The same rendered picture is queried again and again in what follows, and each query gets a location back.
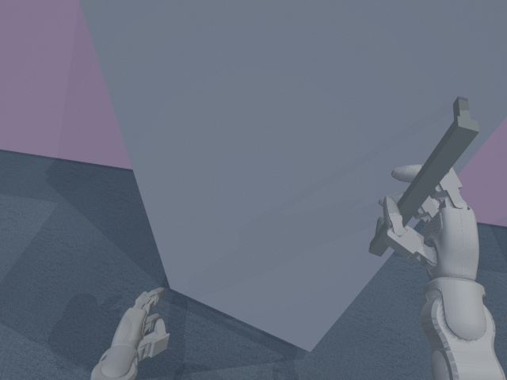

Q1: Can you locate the handle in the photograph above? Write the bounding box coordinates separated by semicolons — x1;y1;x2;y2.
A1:
368;96;479;257

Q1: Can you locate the fridge door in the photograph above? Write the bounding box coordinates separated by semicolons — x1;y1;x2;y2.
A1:
79;0;507;352

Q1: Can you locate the robot left hand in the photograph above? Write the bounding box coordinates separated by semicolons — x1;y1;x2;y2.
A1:
111;287;170;361

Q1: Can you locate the robot right hand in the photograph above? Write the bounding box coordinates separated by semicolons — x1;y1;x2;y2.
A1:
379;165;479;281

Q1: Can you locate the left robot forearm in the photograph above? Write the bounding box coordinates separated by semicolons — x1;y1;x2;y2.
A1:
90;345;139;380

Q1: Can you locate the right robot forearm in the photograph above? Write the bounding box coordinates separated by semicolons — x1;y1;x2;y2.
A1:
421;277;506;380

